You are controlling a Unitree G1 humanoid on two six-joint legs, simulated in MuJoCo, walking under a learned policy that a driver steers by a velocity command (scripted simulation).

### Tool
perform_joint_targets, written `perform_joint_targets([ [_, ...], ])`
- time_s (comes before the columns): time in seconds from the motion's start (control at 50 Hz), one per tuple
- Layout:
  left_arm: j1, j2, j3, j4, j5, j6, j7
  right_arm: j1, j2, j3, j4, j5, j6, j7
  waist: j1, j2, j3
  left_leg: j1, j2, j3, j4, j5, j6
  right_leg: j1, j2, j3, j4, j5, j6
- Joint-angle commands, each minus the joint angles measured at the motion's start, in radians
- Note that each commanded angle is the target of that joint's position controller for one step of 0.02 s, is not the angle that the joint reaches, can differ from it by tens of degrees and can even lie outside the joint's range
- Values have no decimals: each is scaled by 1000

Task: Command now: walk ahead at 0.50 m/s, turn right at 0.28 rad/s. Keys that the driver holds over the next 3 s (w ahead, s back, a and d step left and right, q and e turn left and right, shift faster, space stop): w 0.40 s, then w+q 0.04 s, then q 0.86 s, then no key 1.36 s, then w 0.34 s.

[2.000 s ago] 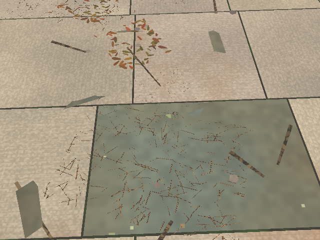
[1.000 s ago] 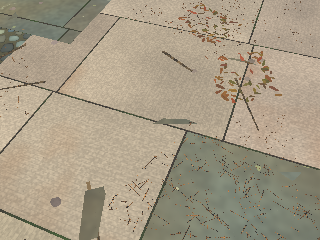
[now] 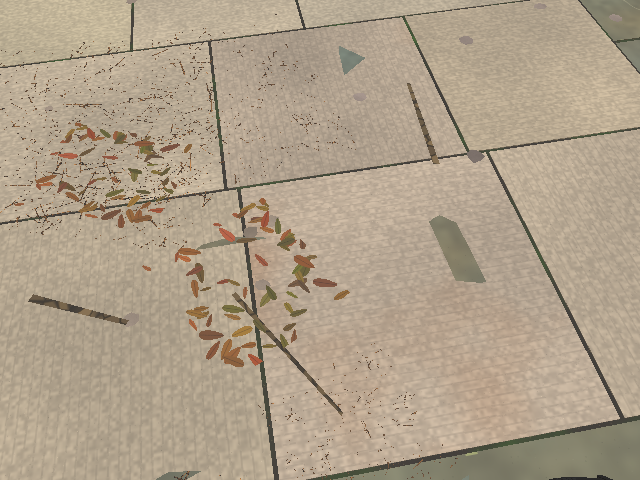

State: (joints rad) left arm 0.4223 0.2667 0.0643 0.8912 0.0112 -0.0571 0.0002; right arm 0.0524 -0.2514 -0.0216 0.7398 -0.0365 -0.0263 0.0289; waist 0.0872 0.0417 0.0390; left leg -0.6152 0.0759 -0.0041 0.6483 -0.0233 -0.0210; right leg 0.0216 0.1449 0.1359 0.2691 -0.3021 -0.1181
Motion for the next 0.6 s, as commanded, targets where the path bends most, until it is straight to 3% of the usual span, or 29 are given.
perform_joint_targets([
  [0.02,46,156,28,-25,8,-12,15,-89,-91,-18,-95,5,-30,1,-16,-120,18,61,-43,24,-87,-43,47,24,-302,151,19,622,-76],
  [0.06,9,178,30,-25,10,-17,15,75,-128,-37,-43,8,-39,-12,-94,-122,-45,285,-103,47,-139,-130,85,11,-282,120,173,856,-43],
  [0.08,-4,173,27,-23,9,-20,10,222,-151,-48,-1,4,-50,-24,-167,-84,-123,476,-89,37,-192,-103,113,-40,-233,71,358,845,-24],
  [0.1,4,115,9,-51,4,-26,5,388,-218,-63,16,-17,-57,-41,-224,7,-258,715,124,-196,-205,-244,164,-199,-179,30,639,559,-5],
  [0.12,146,47,0,-52,-29,-23,0,415,-311,-90,38,-24,-48,-36,-154,268,-342,911,353,-685,-327,-303,301,-510,10,-57,940,-164,39],
  [0.14,92,123,8,-34,7,-17,8,341,-218,-74,31,5,-37,-25,-135,94,-227,810,319,-731,-382,-391,284,-613,-52,8,1014,-171,23],
  [0.16,7,123,10,-47,9,-16,1,254,-152,-59,17,15,-37,-21,-118,9,-100,675,282,-554,-388,-358,267,-620,-94,5,998,-80,24],
  [0.18,-45,106,3,-59,9,-17,-5,215,-112,-48,20,9,-42,-17,-107,-30,-52,590,232,-437,-409,-238,246,-603,-127,-8,954,-28,28],
  [0.22,-54,86,-2,-62,25,0,-18,219,-85,-36,50,14,-53,-21,-76,31,-29,509,157,-282,-439,-75,211,-554,-165,-35,881,-4,44],
  [0.28,-73,62,-10,-64,31,17,-31,279,-96,-38,93,27,-75,-16,-65,45,-31,505,136,-200,-469,75,225,-573,-180,-76,833,23,68],
  [0.36,-255,43,-26,-120,31,19,-40,337,-98,-38,134,31,-73,-16,-94,34,21,521,103,-116,-524,119,225,-676,-228,-139,661,154,103],
  [0.46,-424,14,-49,-168,20,9,-40,412,-111,-38,179,31,-68,-19,-136,29,41,531,80,-73,-477,289,202,-577,-191,-194,382,275,112],
  [0.52,-399,25,-48,-156,19,-7,-21,420,-122,-38,197,26,-57,-28,-121,42,13,580,88,-91,-348,541,174,-483,-145,-181,310,267,95],
  [0.56,-275,67,-33,-113,23,-23,-4,377,-139,-44,186,32,-53,-34,-66,46,-40,594,62,-115,-206,591,139,-334,-115,-166,215,277,68],
  [0.58,-170,100,-22,-82,35,-38,7,357,-136,-44,177,46,-52,-35,-16,10,-97,532,17,-93,-56,506,114,-164,-151,-152,144,421,48],
  [0.6,-43,176,-4,-70,57,-48,21,353,-95,-34,129,60,-55,-37,16,-90,-232,355,-40,-64,192,127,87,96,-374,22,217,816,3],
])
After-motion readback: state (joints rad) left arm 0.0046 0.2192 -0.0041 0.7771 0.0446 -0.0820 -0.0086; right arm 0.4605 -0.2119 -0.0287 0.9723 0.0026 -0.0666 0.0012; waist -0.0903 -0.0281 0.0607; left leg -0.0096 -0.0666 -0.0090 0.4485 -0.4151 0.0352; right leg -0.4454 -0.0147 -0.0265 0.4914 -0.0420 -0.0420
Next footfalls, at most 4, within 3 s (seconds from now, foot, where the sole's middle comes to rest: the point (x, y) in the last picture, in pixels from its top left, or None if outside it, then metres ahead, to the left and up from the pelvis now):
0.08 left None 0.23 0.12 -0.78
0.58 right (408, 468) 0.49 -0.08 -0.78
1.06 left None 0.40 0.13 -0.78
1.52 right None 0.47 -0.06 -0.78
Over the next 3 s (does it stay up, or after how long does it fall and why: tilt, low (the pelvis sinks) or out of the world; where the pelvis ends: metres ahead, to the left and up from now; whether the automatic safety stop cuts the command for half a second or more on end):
stays up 0.44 0.02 0.00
